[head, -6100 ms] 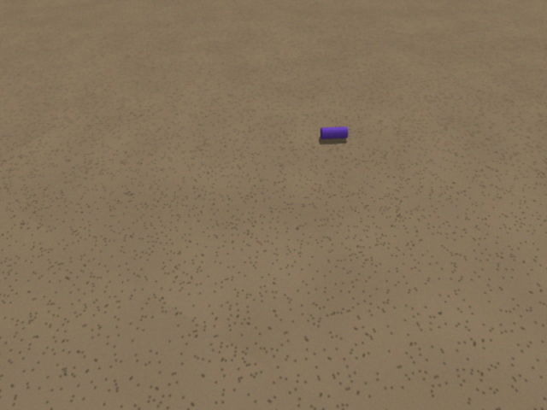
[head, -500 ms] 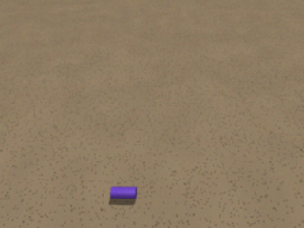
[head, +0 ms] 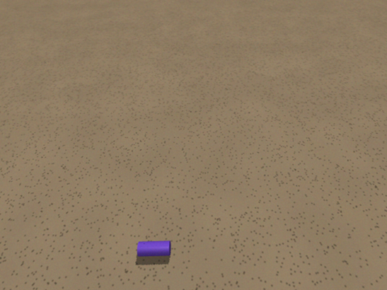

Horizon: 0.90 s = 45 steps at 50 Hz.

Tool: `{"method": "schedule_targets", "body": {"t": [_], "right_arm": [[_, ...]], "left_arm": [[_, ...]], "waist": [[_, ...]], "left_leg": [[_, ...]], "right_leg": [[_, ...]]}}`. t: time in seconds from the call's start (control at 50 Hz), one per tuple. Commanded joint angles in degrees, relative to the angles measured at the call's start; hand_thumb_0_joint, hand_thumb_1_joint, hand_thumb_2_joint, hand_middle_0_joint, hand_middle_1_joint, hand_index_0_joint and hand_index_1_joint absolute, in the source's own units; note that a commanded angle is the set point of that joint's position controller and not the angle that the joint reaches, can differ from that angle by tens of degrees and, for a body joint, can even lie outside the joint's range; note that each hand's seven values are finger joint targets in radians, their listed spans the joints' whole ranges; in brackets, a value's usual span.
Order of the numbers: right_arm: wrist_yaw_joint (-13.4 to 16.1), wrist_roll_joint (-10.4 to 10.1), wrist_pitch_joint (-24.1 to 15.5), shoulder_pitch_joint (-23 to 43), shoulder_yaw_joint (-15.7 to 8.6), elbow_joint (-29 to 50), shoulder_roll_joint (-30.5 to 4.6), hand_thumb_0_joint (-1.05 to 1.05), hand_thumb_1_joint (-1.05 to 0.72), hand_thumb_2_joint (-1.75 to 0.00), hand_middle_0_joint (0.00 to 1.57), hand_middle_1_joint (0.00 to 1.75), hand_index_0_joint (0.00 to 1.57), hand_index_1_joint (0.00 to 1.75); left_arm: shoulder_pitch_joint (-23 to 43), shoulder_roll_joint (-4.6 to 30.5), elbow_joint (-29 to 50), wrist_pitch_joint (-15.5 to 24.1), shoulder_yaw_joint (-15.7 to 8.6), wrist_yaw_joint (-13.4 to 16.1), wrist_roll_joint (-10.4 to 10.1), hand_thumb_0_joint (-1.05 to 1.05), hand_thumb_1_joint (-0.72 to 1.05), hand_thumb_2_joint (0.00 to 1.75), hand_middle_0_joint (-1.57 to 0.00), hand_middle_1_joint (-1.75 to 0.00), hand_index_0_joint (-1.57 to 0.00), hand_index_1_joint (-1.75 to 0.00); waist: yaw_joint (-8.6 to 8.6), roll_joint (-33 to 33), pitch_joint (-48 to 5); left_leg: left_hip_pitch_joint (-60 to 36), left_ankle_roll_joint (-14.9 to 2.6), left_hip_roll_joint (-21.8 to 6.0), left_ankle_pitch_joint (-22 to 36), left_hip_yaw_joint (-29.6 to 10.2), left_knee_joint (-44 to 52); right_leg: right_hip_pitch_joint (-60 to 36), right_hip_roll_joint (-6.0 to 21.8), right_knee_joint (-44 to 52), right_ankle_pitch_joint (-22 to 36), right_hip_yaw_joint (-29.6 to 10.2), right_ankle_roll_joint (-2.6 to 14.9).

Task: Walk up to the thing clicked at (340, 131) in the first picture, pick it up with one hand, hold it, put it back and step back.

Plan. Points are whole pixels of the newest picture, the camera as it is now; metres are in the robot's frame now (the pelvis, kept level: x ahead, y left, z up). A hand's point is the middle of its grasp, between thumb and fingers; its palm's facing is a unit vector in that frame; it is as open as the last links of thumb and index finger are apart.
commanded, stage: walk up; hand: left
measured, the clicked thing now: (154, 248) +0.46 +0.24 -0.74
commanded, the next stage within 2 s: none
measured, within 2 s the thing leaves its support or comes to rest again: neither
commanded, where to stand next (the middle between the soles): +0.07 +0.02 m, yaw +0 degrees
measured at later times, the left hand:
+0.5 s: hand out of the picture +0.07 +0.35 -0.17, palm faces -0.02 -0.92 -0.39, open 7.4 cm
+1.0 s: hand (108, 280) +0.20 +0.24 -0.17, palm faces -0.11 -0.93 -0.36, open 7.4 cm
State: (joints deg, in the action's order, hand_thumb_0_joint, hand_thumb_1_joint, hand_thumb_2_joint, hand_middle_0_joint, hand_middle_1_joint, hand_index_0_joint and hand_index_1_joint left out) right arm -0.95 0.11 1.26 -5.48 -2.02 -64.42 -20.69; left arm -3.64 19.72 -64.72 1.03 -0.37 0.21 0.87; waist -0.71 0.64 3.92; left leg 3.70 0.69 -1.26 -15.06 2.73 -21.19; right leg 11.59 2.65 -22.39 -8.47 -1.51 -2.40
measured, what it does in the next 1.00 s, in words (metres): steps on the spot: left foot, then right foot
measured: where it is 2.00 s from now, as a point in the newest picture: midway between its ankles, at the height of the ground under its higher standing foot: outside the picture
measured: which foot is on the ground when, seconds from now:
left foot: down 0.00-0.18, up 0.20-0.32, down 0.34-0.82, up 0.84-1.00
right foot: down 0.00-0.34, up 0.36-0.78, down 0.80-1.00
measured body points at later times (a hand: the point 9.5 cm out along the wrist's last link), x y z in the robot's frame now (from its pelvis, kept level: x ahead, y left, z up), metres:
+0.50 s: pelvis +0.04 +0.06 -0.01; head +0.07 +0.08 +0.44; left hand +0.08 +0.40 -0.15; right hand +0.10 -0.26 -0.12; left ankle +0.03 +0.16 -0.74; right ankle +0.04 -0.10 -0.70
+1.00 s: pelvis +0.03 +0.01 -0.03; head +0.10 +0.00 +0.41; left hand +0.20 +0.29 -0.14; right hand +0.09 -0.33 -0.15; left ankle +0.02 +0.13 -0.70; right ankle +0.08 -0.13 -0.74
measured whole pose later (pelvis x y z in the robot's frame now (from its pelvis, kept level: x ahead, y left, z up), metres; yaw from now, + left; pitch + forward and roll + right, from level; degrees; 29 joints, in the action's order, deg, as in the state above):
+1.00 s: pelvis +0.03 +0.01 -0.03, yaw -2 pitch -2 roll -1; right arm 2.3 -0.9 1.1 -11.0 -2.7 -49.5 -24.4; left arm -3.3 19.8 -47.6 -1.6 -1.7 -0.2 1.5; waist -1.8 0.9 10.5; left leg 23.7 -0.4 1.3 -32.1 -3.7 -61.4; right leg 22.0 0.1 -41.9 -17.7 -0.8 0.2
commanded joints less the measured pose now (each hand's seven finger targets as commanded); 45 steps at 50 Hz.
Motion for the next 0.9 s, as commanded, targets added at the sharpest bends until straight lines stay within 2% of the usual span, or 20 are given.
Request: {"method": "schedule_targets", "body": {"t": [0.0, 0.06, 0.08, 0.1, 0.14, 0.18, 0.2, 0.24, 0.3, 0.32, 0.34, 0.36, 0.44, 0.48, 0.66, 0.76, 0.78, 0.8, 0.82, 0.88], "right_arm": [[0.64, 0.26, -1.21, 2.3, -2.08, 3.8, -12.16, 0.0, -0.9, -0.9, 0.2, 0.3, 0.2, 0.3], [0.62, 0.29, -1.19, 2.07, -2.07, 4.05, -12.08, 0.0, -0.9, -0.9, 0.2, 0.3, 0.2, 0.3], [-0.64, 2.15, -0.84, -0.51, -4.34, 7.14, -16.59, 0.0, -0.9, -0.9, 0.2, 0.3, 0.2, 0.3], [-1.25, 2.51, -0.46, 0.21, -4.47, 7.89, -15.78, 0.0, -0.9, -0.9, 0.2, 0.3, 0.2, 0.3], [-2.45, 3.05, -0.02, 0.98, -4.17, 10.22, -12.88, 0.0, -0.9, -0.9, 0.2, 0.3, 0.2, 0.3], [-2.94, 3.37, -0.26, 1.54, -4.59, 12.49, -12.94, 0.0, -0.9, -0.9, 0.2, 0.3, 0.2, 0.3], [-3.03, 3.09, -0.7, 0.98, -4.85, 13.06, -13.51, 0.0, -0.9, -0.9, 0.2, 0.3, 0.2, 0.3], [-3.44, 2.52, -1.07, -3.83, -5.35, 13.33, -13.32, 0.0, -0.9, -0.9, 0.2, 0.3, 0.2, 0.3], [-1.3, 2.13, -2.62, -14.63, -5.9, 6.74, -12.08, 0.0, -0.9, -0.9, 0.2, 0.3, 0.2, 0.3], [-0.3, 2.88, -3.35, -13.47, -6.21, 7.66, -15.61, 0.0, -0.9, -0.9, 0.2, 0.3, 0.2, 0.3], [0.42, 2.23, -3.94, -7.65, -6.12, 10.78, -19.66, 0.0, -0.9, -0.9, 0.2, 0.3, 0.2, 0.3], [0.64, 1.48, -3.86, -3.71, -5.89, 11.47, -19.97, 0.0, -0.9, -0.9, 0.2, 0.3, 0.2, 0.3], [3.46, 0.55, -4.88, -10.25, -6.12, 10.24, -19.76, 0.0, -0.9, -0.9, 0.2, 0.3, 0.2, 0.3], [4.98, 0.13, -4.72, -13.01, -6.64, 10.52, -20.22, 0.0, -0.9, -0.9, 0.2, 0.3, 0.2, 0.3], [6.34, 0.65, -4.55, -11.58, -6.8, 17.09, -19.54, 0.0, -0.9, -0.9, 0.2, 0.3, 0.2, 0.3], [4.49, 0.05, -2.49, -5.92, -4.66, 20.26, -17.33, 0.0, -0.9, -0.9, 0.2, 0.3, 0.2, 0.3], [4.24, -0.5, -2.21, -8.96, -3.52, 20.25, -14.23, 0.0, -0.9, -0.9, 0.2, 0.3, 0.2, 0.3], [4.3, -0.91, -2.02, -10.27, -2.21, 21.42, -10.38, 0.0, -0.9, -0.9, 0.2, 0.3, 0.2, 0.3], [5.46, -0.92, -1.09, -8.03, -3.44, 20.86, -12.43, 0.0, -0.9, -0.9, 0.2, 0.3, 0.2, 0.3], [4.9, -1.58, -1.16, -11.11, -3.71, 17.38, -14.94, 0.0, -0.9, -0.9, 0.2, 0.3, 0.2, 0.3]], "left_arm": [[2.67, 13.03, 3.61, 1.08, -2.3, 0.84, -0.19, 0.0, 0.9, 0.9, -0.2, -0.3, -0.2, -0.3], [2.39, 12.97, 3.84, 1.12, -2.33, 0.81, -0.15, 0.0, 0.9, 0.9, -0.2, -0.3, -0.2, -0.3], [-4.13, 17.44, 4.32, 1.45, -4.17, 0.8, 0.34, 0.0, 0.9, 0.9, -0.2, -0.3, -0.2, -0.3], [-7.31, 18.74, 3.84, 1.63, -4.86, 0.86, 0.84, 0.0, 0.9, 0.9, -0.2, -0.3, -0.2, -0.3], [-10.51, 20.57, 5.03, 1.88, -6.16, 0.9, 1.44, 0.0, 0.9, 0.9, -0.2, -0.3, -0.2, -0.3], [-11.86, 22.19, 7.2, 2.85, -7.05, 1.38, 1.91, 0.0, 0.9, 0.9, -0.2, -0.3, -0.2, -0.3], [-11.72, 21.27, 8.24, 3.11, -6.93, 1.47, 1.78, 0.0, 0.9, 0.9, -0.2, -0.3, -0.2, -0.3], [-6.84, 21.0, 10.88, 2.9, -6.9, 1.14, 2.0, 0.0, 0.9, 0.9, -0.2, -0.3, -0.2, -0.3], [2.43, 11.86, 13.59, 0.82, -3.31, -0.08, 0.66, 0.0, 0.9, 0.9, -0.2, -0.3, -0.2, -0.3], [-0.96, 7.33, 13.76, 0.02, -1.93, 0.13, -0.78, 0.0, 0.9, 0.9, -0.2, -0.3, -0.2, -0.3], [-3.27, 10.57, 12.49, -0.84, -3.07, 0.73, -0.66, 0.0, 0.9, 0.9, -0.2, -0.3, -0.2, -0.3], [-4.25, 14.69, 10.89, -1.25, -3.87, 0.95, -0.97, 0.0, 0.9, 0.9, -0.2, -0.3, -0.2, -0.3], [-5.8, 15.59, 11.02, -2.89, -4.68, 0.35, 0.02, 0.0, 0.9, 0.9, -0.2, -0.3, -0.2, -0.3], [-4.78, 15.38, 13.17, -4.22, -5.14, -0.46, 0.88, 0.0, 0.9, 0.9, -0.2, -0.3, -0.2, -0.3], [-3.78, 14.12, 19.77, -5.52, -6.28, -2.35, 0.7, 0.0, 0.9, 0.9, -0.2, -0.3, -0.2, -0.3], [-8.76, 13.7, 17.16, -3.44, -7.19, -1.75, 0.11, 0.0, 0.9, 0.9, -0.2, -0.3, -0.2, -0.3], [-9.57, 18.22, 17.18, -2.68, -8.38, -1.39, 0.43, 0.0, 0.9, 0.9, -0.2, -0.3, -0.2, -0.3], [-9.29, 21.27, 18.87, -2.05, -8.84, -0.94, 0.88, 0.0, 0.9, 0.9, -0.2, -0.3, -0.2, -0.3], [-7.02, 22.04, 20.48, -2.12, -8.09, -0.53, 0.45, 0.0, 0.9, 0.9, -0.2, -0.3, -0.2, -0.3], [-0.02, 16.83, 21.29, -2.04, -6.32, 0.82, -0.19, 0.0, 0.9, 0.9, -0.2, -0.3, -0.2, -0.3]], "waist": [[0.66, -1.18, -5.6], [0.73, -1.08, -5.5], [1.22, 1.62, -7.57], [2.47, 1.08, -4.46], [3.93, -6.99, 1.51], [4.92, -10.32, 2.77], [4.51, -8.41, 0.2], [1.11, -11.22, -2.68], [-5.86, -4.06, -3.14], [-4.3, 8.86, -2.22], [-1.85, 7.2, -1.08], [-0.32, 4.92, 0.57], [-0.69, 5.69, -2.77], [-1.27, 4.29, -3.02], [-0.75, 8.41, -3.07], [3.36, 7.5, -7.63], [3.83, -3.09, -9.96], [3.03, -14.81, -10.04], [3.75, -12.61, -11.83], [-0.22, -5.13, -7.19]], "left_leg": [[2.51, -2.43, -5.5, 7.24, -3.62, 4.1], [2.62, -2.54, -5.48, 6.81, -3.7, 4.04], [5.81, -4.58, -3.21, -14.02, -2.05, -0.67], [12.18, -5.03, -3.16, -23.28, -2.87, -1.99], [23.47, -4.4, -0.95, -20.42, -2.49, -11.32], [30.27, -3.49, -3.57, -13.96, -7.67, -24.6], [28.82, -3.4, -4.33, -13.23, -8.64, -25.39], [22.1, -3.44, -5.13, -15.83, -7.81, -20.48], [-5.1, -1.08, 0.11, 3.34, -2.17, -1.39], [-1.97, -2.55, -10.63, 1.6, -18.87, 8.59], [8.15, -7.41, -19.52, -3.47, -29.01, 10.91], [13.18, -11.74, -20.3, -1.16, -26.69, 8.23], [-4.55, -11.74, -18.37, 43.88, -15.8, -4.57], [-5.84, -11.47, -18.3, 48.52, -14.97, -6.26], [-0.72, -13.5, -18.2, 42.79, -10.73, -10.31], [9.9, -7.87, -9.46, 33.15, -2.75, -25.93], [16.6, -4.6, -5.51, 19.78, -1.58, -35.91], [26.74, -2.58, 2.44, -19.27, -2.09, -45.7], [22.38, -2.39, 2.37, -27.37, -8.85, -50.92], [20.85, -1.21, 1.82, -18.93, -10.4, -49.98]], "right_leg": [[-4.0, 4.21, 1.73, 9.41, -2.7, 2.98], [-4.16, 4.21, 1.94, 8.69, -2.93, 3.02], [-6.92, 2.76, -0.01, -15.36, -3.36, 5.46], [-6.28, 4.47, 1.04, -25.78, -6.4, 6.81], [-6.06, 11.54, 7.84, -36.78, -19.08, 10.89], [-8.62, 19.9, 12.59, -29.04, -29.18, 17.05], [-9.08, 18.75, 11.43, -24.4, -26.53, 17.13], [-4.54, 15.77, 9.5, -23.65, -18.76, 15.09], [17.41, 3.5, -8.59, -9.73, -2.18, 6.94], [20.2, -4.07, -20.07, -11.06, 0.07, 4.05], [15.12, -3.43, -21.83, -20.74, -5.35, 2.98], [10.25, -1.38, -26.52, -22.38, -6.97, 3.3], [19.43, -1.59, -34.11, -19.87, -6.84, 3.26], [21.15, -2.15, -36.94, -18.59, -7.38, 3.31], [18.86, -1.79, -33.02, -15.56, -4.96, 2.76], [-2.23, -4.08, -7.71, -1.28, 3.74, 4.57], [-8.92, 1.18, -7.11, 17.51, -3.83, 6.62], [-12.13, 14.68, -5.99, 35.24, -21.79, 12.68], [-3.29, 20.62, -4.28, 34.56, -28.1, 21.75], [2.37, 12.84, -8.52, 22.81, -14.67, 17.23]]}}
